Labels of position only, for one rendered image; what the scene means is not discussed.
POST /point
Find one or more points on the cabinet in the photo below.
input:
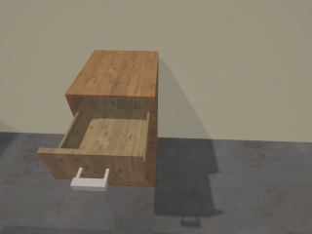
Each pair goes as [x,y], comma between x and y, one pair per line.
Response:
[122,74]

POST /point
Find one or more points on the drawer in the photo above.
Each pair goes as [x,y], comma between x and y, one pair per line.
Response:
[106,133]

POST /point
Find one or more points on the handle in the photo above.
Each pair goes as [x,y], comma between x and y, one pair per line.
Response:
[89,184]

